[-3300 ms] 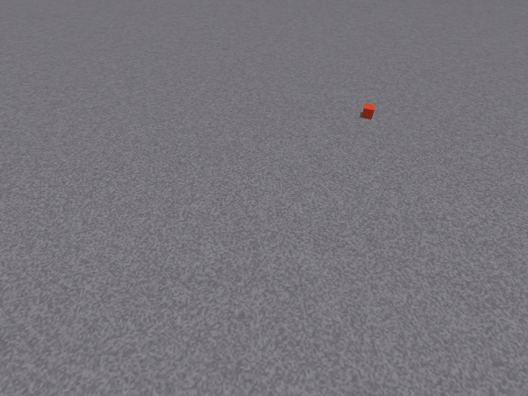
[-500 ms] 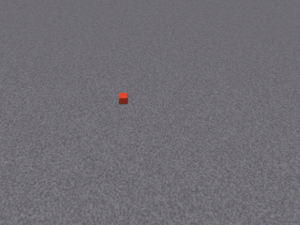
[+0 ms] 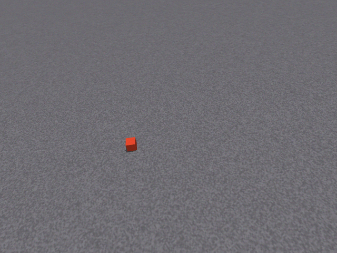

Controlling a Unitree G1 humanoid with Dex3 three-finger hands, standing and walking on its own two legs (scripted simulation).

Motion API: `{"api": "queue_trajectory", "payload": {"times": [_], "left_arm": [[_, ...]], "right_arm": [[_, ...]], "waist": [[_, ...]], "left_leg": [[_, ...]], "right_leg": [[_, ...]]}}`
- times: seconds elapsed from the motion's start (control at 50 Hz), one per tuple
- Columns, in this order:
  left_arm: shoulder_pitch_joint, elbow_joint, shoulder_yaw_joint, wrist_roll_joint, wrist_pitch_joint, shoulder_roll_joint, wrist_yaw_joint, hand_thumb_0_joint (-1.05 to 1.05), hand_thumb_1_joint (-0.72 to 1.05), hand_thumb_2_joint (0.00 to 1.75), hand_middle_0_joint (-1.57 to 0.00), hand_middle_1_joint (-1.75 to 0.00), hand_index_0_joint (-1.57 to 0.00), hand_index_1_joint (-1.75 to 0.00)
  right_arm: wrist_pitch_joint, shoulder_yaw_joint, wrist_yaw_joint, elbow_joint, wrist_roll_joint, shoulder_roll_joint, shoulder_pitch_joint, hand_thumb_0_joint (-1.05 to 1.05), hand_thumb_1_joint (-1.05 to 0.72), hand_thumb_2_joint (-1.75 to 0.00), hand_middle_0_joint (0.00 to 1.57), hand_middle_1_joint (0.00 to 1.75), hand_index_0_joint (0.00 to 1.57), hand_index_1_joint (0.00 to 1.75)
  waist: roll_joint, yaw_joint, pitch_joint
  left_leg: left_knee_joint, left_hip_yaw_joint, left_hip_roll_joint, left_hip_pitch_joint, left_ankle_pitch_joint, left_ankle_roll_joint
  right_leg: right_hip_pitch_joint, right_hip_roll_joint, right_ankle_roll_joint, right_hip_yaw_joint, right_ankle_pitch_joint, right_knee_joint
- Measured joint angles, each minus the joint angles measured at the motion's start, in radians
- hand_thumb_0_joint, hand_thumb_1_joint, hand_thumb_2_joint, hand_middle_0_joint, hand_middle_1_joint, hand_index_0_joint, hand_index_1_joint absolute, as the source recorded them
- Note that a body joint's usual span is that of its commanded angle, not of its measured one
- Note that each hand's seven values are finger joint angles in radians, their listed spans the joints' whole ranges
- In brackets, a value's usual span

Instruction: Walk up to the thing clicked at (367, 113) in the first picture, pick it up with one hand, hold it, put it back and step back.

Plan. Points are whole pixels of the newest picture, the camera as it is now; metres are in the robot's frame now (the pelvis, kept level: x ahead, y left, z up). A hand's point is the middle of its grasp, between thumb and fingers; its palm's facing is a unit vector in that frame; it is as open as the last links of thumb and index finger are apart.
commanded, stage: walk up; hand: left
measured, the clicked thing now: (131, 144) +1.04 +0.34 -0.72
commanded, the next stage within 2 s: none
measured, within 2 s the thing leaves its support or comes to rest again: neither
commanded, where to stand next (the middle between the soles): +0.73 +0.08 m, yaw +1 degrees
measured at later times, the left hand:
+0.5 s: hand (63, 235) +0.24 +0.32 -0.15, palm faces +0.00 -0.94 -0.35, open 7.4 cm
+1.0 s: hand (87, 168) +0.43 +0.29 -0.10, palm faces +0.03 -0.91 -0.42, open 7.4 cm
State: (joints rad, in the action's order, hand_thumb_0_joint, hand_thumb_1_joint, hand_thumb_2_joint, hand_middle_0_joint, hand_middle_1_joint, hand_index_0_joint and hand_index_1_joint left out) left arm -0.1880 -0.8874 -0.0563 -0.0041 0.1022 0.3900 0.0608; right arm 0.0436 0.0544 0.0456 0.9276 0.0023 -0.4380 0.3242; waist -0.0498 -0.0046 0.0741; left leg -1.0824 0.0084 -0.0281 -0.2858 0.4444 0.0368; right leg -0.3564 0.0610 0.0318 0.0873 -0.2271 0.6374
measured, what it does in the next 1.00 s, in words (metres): walks ahead: left foot, then right foot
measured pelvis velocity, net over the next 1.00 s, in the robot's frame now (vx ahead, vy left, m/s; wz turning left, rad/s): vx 0.40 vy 0.01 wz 0.04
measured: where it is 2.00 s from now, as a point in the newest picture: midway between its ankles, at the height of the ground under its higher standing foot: (167, 188)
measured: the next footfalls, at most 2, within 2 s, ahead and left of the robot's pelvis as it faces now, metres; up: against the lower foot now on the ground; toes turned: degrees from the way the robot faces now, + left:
left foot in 0.34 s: +0.30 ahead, +0.16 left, +0.00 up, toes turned +8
right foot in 0.74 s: +0.46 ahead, -0.11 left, +0.00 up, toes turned -4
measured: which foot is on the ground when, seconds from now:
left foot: up 0.00-0.32, down 0.34-0.76, up 0.78-1.00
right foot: down 0.00-0.36, up 0.38-0.72, down 0.74-1.00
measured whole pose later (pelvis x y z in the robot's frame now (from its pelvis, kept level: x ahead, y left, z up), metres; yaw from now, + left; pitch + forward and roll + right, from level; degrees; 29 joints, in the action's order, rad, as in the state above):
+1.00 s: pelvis +0.40 +0.01 +0.01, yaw +2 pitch -3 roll +0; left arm -0.32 -0.88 -0.04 -0.01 0.10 0.39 0.04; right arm 0.02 0.07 0.08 0.90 -0.02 -0.43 0.26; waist -0.07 0.03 0.07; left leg -0.88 0.00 -0.08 -0.50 0.29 0.01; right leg -0.20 0.04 0.03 0.10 -0.24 0.48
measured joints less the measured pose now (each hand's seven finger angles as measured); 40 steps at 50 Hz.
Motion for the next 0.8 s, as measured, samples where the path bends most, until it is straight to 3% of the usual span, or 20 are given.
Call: {"api": "queue_trajectory", "payload": {"times": [0.08,0.2,0.28,0.34,0.38,0.44,0.48,0.6,0.7,0.74,0.76,0.8], "left_arm": [[-0.042,0.001,0.017,0.001,-0.004,-0.019,-0.009,0.00,0.90,0.90,-0.21,-0.30,-0.20,-0.30],[-0.101,-0.003,0.009,-0.010,-0.005,-0.001,-0.008,0.01,0.90,0.90,-0.21,-0.30,-0.21,-0.30],[-0.131,-0.008,-0.001,-0.013,-0.009,0.024,-0.008,0.01,0.90,0.90,-0.21,-0.30,-0.21,-0.30],[-0.156,-0.020,-0.003,-0.014,-0.020,0.044,-0.010,0.01,0.90,0.90,-0.21,-0.30,-0.21,-0.30],[-0.152,-0.037,-0.004,-0.009,-0.036,0.051,-0.019,0.01,0.90,0.90,-0.21,-0.30,-0.20,-0.30],[-0.132,-0.055,0.011,-0.002,-0.052,0.048,-0.028,0.01,0.90,0.90,-0.21,-0.30,-0.20,-0.30],[-0.122,-0.056,0.016,0.003,-0.049,0.049,-0.026,0.01,0.90,0.90,-0.21,-0.30,-0.20,-0.30],[-0.094,-0.043,0.013,-0.008,-0.048,0.039,-0.001,0.01,0.90,0.90,-0.21,-0.30,-0.20,-0.30],[-0.076,-0.045,0.004,-0.014,-0.040,0.029,0.012,0.01,0.90,0.90,-0.21,-0.30,-0.20,-0.30],[-0.078,-0.043,-0.002,-0.017,-0.027,0.034,0.009,0.01,0.90,0.90,-0.21,-0.30,-0.20,-0.30],[-0.073,-0.042,-0.008,-0.020,-0.019,0.028,0.002,0.01,0.90,0.90,-0.21,-0.30,-0.20,-0.30],[-0.069,-0.027,-0.007,-0.016,-0.005,0.021,-0.008,0.01,0.90,0.90,-0.21,-0.30,-0.20,-0.30]], "right_arm": [[0.002,0.001,0.013,-0.008,0.000,-0.002,-0.036,0.01,-0.90,-0.90,0.20,0.30,0.20,0.30],[-0.002,0.012,0.039,-0.017,-0.020,0.004,-0.064,0.01,-0.90,-0.90,0.20,0.30,0.20,0.30],[-0.004,0.017,0.052,-0.010,-0.024,0.008,-0.080,0.01,-0.90,-0.90,0.20,0.30,0.20,0.30],[0.008,0.021,0.052,-0.016,-0.025,0.007,-0.086,0.01,-0.90,-0.90,0.20,0.30,0.20,0.30],[0.026,0.026,0.040,-0.030,-0.030,0.015,-0.102,0.01,-0.90,-0.90,0.20,0.30,0.20,0.30],[0.039,0.020,0.026,-0.059,-0.011,0.028,-0.102,0.01,-0.90,-0.90,0.20,0.30,0.20,0.30],[0.039,0.009,0.017,-0.066,-0.005,0.038,-0.092,0.00,-0.90,-0.90,0.20,0.30,0.20,0.30],[0.037,-0.004,0.013,-0.070,-0.011,0.034,-0.051,0.00,-0.90,-0.90,0.20,0.30,0.20,0.30],[0.024,0.001,0.019,-0.063,-0.010,0.011,-0.013,0.01,-0.90,-0.90,0.20,0.30,0.20,0.30],[0.015,0.002,0.018,-0.063,-0.009,0.004,0.004,0.01,-0.90,-0.90,0.20,0.30,0.20,0.30],[0.009,0.004,0.014,-0.057,-0.008,-0.001,0.005,0.01,-0.90,-0.90,0.20,0.30,0.20,0.30],[-0.010,0.002,0.004,-0.037,-0.008,0.003,-0.008,0.01,-0.90,-0.90,0.20,0.30,0.20,0.30]], "waist": [[-0.024,0.012,-0.006],[-0.012,0.028,-0.013],[0.009,0.045,-0.010],[0.032,0.047,-0.019],[0.072,0.040,-0.004],[0.083,0.018,0.006],[0.099,0.014,0.007],[0.098,0.000,0.007],[0.062,-0.016,-0.002],[0.045,-0.017,-0.010],[0.021,-0.015,-0.007],[0.008,-0.002,-0.001]], "left_leg": [[0.022,0.022,-0.015,-0.148,-0.114,-0.007],[0.292,0.005,-0.058,-0.236,-0.229,-0.039],[0.456,-0.027,-0.073,-0.197,-0.299,-0.026],[0.526,-0.054,-0.055,-0.123,-0.309,-0.008],[0.467,-0.079,-0.025,-0.115,-0.274,-0.017],[0.458,-0.084,-0.017,-0.078,-0.225,-0.013],[0.503,-0.095,-0.009,-0.028,-0.222,-0.011],[0.580,-0.114,0.002,0.083,-0.188,-0.009],[0.548,-0.112,-0.011,0.136,-0.105,-0.031],[0.475,-0.104,-0.028,0.137,-0.037,-0.040],[0.399,-0.089,-0.050,0.117,-0.010,-0.022],[0.192,-0.036,-0.030,0.036,0.031,-0.004]], "right_leg": [[0.104,-0.018,0.003,0.017,0.012,-0.123],[0.211,-0.031,0.000,0.042,-0.027,-0.205],[0.267,-0.031,-0.025,0.057,-0.099,-0.184],[0.285,-0.011,-0.045,0.057,-0.194,-0.101],[0.220,0.023,-0.018,0.010,-0.244,0.105],[0.066,-0.023,0.008,-0.075,-0.231,0.416],[-0.015,-0.019,0.010,-0.089,-0.185,0.465],[-0.129,0.040,-0.024,-0.069,-0.108,0.236],[-0.093,0.039,-0.020,-0.049,0.016,0.022],[-0.042,0.017,-0.015,-0.036,0.057,-0.039],[-0.036,0.000,-0.014,-0.022,0.051,-0.015],[-0.028,-0.007,-0.008,-0.014,0.003,0.026]]}}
